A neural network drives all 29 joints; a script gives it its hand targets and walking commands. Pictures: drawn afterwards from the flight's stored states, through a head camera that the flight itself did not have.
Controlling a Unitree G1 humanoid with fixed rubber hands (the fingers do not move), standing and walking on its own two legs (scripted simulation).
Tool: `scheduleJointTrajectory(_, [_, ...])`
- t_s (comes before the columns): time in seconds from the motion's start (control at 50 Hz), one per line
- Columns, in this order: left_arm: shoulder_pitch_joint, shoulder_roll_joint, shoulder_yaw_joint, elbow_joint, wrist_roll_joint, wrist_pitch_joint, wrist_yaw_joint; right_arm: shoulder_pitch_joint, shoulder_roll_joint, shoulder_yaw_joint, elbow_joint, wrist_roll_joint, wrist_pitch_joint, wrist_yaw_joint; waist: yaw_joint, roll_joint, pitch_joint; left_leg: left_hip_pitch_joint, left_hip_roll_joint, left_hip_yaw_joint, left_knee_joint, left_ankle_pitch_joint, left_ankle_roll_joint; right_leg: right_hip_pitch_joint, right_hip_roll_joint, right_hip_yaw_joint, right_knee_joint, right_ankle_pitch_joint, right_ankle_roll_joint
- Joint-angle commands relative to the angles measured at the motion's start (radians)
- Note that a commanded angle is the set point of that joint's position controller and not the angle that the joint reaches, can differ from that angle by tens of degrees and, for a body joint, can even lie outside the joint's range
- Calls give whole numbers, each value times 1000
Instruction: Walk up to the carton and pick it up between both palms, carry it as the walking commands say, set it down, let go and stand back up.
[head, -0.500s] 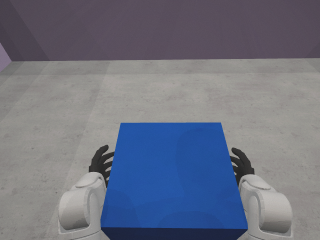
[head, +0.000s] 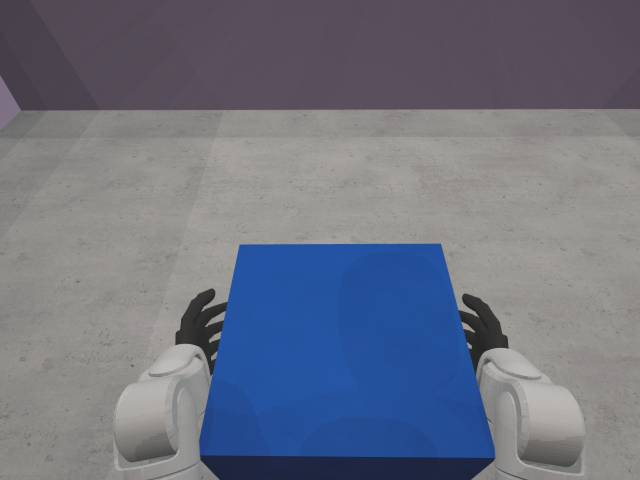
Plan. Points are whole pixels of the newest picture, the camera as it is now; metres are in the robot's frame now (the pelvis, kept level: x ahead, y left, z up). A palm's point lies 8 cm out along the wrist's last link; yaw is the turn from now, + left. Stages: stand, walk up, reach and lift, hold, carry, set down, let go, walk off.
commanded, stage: carry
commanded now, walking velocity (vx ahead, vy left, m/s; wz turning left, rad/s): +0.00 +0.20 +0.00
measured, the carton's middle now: (339, 389) +0.25 +0.01 +0.00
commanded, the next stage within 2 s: none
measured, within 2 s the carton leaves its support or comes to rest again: neither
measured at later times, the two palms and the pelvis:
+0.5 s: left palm (91, 416) +0.18 +0.25 +0.08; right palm (424, 419) +0.19 -0.07 +0.09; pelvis -0.06 +0.08 +0.00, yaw +1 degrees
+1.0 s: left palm out of the picture +0.10 +0.32 +0.09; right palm out of the picture +0.13 -0.01 +0.09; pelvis -0.13 +0.13 +0.00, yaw +5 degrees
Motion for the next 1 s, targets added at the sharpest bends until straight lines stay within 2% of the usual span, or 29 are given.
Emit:
scheduleJointTrajectory(0.0, [-458,-801,-780,-109,-355,7,-230,-470,763,732,-150,393,-34,220,27,-131,-402,8,85,-108,26,73,-141,404,-322,297,-322,323,-123])
scheduleJointTrajectory(0.02, [-446,-810,-780,-105,-354,3,-228,-515,756,735,-177,399,-36,221,27,-263,-357,-87,68,-124,183,-209,-159,353,-469,424,-352,377,-202])
scheduleJointTrajectory(0.04, [-444,-813,-784,-116,-358,5,-231,-542,773,743,-202,417,-33,219,20,-239,-324,-79,108,-228,274,-209,-137,253,-482,407,-376,350,-227])
scheduleJointTrajectory(0.08, [-469,-797,-790,-127,-358,13,-236,-534,773,727,-167,401,-31,224,10,-123,-241,-28,93,-235,224,-156,-120,129,-369,258,-391,197,-143])
scheduleJointTrajectory(0.16, [-467,-783,-775,-103,-343,27,-229,-517,756,713,-148,392,-16,219,-2,-203,-284,201,19,-106,-60,-98,-104,83,-221,77,-227,435,-52])
scheduleJointTrajectory(0.18, [-460,-779,-778,-99,-341,29,-228,-513,746,712,-143,389,-14,218,-1,-173,-292,258,29,-109,-134,-83,-95,56,-195,54,-183,400,-27])
scheduleJointTrajectory(0.2, [-466,-778,-779,-89,-339,30,-230,-519,750,710,-141,386,-12,218,-1,-94,-294,315,91,-156,-188,-21,-86,19,-165,20,-119,318,2])
scheduleJointTrajectory(0.22, [-461,-770,-782,-92,-334,30,-231,-504,740,707,-134,380,-12,219,1,92,-278,360,239,-308,-221,174,-52,-84,-100,-45,8,169,38])
scheduleJointTrajectory(0.24, [-472,-769,-789,-100,-337,31,-231,-488,747,704,-132,382,-13,223,-7,208,-255,362,348,-384,-248,248,5,-174,-49,-105,145,-69,56])
scheduleJointTrajectory(0.28, [-486,-790,-795,-86,-344,30,-231,-468,775,690,-109,384,-12,229,-16,188,-238,281,308,-316,-274,107,30,-172,-30,-62,382,-138,35])
scheduleJointTrajectory(0.3, [-492,-799,-793,-74,-350,26,-235,-474,778,697,-106,384,-14,228,-13,142,-218,257,275,-288,-276,0,25,-176,-39,-49,409,-104,27])
scheduleJointTrajectory(0.34, [-482,-797,-780,-61,-347,29,-236,-479,767,699,-102,383,-11,225,-7,147,-193,233,240,-242,-268,-67,33,-179,-50,-57,361,-73,21])
scheduleJointTrajectory(0.46, [-506,-773,-772,-80,-350,32,-231,-481,750,703,-109,379,-13,225,-8,194,-273,308,238,-280,-243,150,53,-57,-1,-108,139,-128,4])
scheduleJointTrajectory(0.5, [-486,-782,-767,-91,-354,28,-231,-486,759,720,-126,384,-13,221,7,173,-322,314,236,-250,-205,215,38,51,4,-122,-61,-42,-20])
scheduleJointTrajectory(0.52, [-466,-788,-768,-94,-354,25,-230,-470,751,725,-136,384,-16,219,17,140,-353,302,220,-199,-171,232,-8,144,-4,-130,-228,99,-24])
scheduleJointTrajectory(0.54, [-461,-795,-769,-99,-358,21,-232,-468,751,731,-141,386,-20,217,23,99,-392,230,188,-155,-120,260,-67,282,-69,-60,-298,195,-40])
scheduleJointTrajectory(0.56, [-447,-801,-768,-102,-355,15,-231,-469,759,741,-153,391,-24,215,31,-39,-405,92,130,-120,-32,198,-116,389,-217,151,-334,247,-86])
scheduleJointTrajectory(0.58, [-443,-804,-768,-110,-355,8,-231,-501,755,748,-183,398,-26,216,26,-242,-378,-48,75,-89,94,-142,-146,400,-433,391,-345,422,-160])
scheduleJointTrajectory(0.6, [-441,-818,-777,-116,-355,3,-229,-550,768,753,-218,414,-29,217,24,-270,-343,-89,102,-176,226,-206,-145,327,-486,391,-344,468,-222])
scheduleJointTrajectory(0.64, [-466,-798,-789,-141,-358,14,-235,-561,767,745,-208,412,-23,220,13,-151,-266,-16,98,-202,184,-150,-117,160,-368,208,-346,238,-136])
scheduleJointTrajectory(0.68, [-480,-804,-784,-148,-353,19,-231,-551,785,751,-204,422,-19,223,-3,-158,-271,103,60,-131,33,-77,-110,126,-242,46,-246,335,-65])
scheduleJointTrajectory(0.72, [-471,-798,-778,-132,-347,27,-229,-544,766,736,-188,410,-10,217,-1,-128,-312,210,44,-94,-97,25,-98,123,-176,-43,-124,388,-10])
scheduleJointTrajectory(0.74, [-452,-794,-778,-110,-342,31,-230,-523,756,727,-169,400,-5,215,-3,-47,-323,261,112,-171,-116,165,-77,80,-155,-72,-42,309,22])
scheduleJointTrajectory(0.76, [-445,-784,-778,-97,-334,35,-229,-500,742,716,-148,393,1,216,-4,122,-299,309,255,-348,-149,359,-30,-32,-107,-107,74,116,62])
scheduleJointTrajectory(0.78, [-428,-775,-769,-81,-321,38,-231,-461,742,710,-121,385,3,219,-10,218,-258,319,349,-494,-195,425,28,-127,-48,-109,191,-84,79])
scheduleJointTrajectory(0.8, [-437,-787,-769,-80,-321,40,-227,-465,756,703,-112,394,4,227,-17,227,-239,311,377,-510,-221,338,73,-155,-47,-67,278,-189,65])
scheduleJointTrajectory(0.82, [-436,-794,-769,-66,-319,39,-229,-467,759,705,-113,392,3,230,-20,167,-207,265,356,-519,-242,237,79,-163,-45,-52,315,-169,65])
scheduleJointTrajectory(0.86, [-439,-809,-752,-26,-326,34,-238,-491,762,709,-124,386,0,227,-18,107,-185,217,299,-486,-257,100,48,-151,-45,-24,318,-112,52])
scheduleJointTrajectory(0.98, [-483,-807,-779,-84,-344,30,-224,-469,746,694,-123,389,-2,232,-23,230,-266,247,262,-541,-290,149,21,-24,43,-44,160,-75,33])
